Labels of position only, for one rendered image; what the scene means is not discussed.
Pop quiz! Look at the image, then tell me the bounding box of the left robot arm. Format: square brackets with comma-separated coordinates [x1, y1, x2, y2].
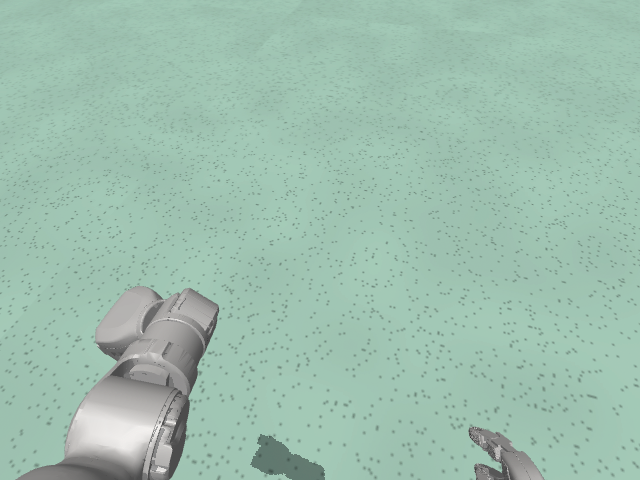
[16, 288, 219, 480]

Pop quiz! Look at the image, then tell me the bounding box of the left robot hand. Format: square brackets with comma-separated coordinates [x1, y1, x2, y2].
[95, 286, 163, 361]

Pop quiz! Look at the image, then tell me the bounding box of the right robot hand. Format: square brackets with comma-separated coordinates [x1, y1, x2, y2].
[468, 427, 544, 480]

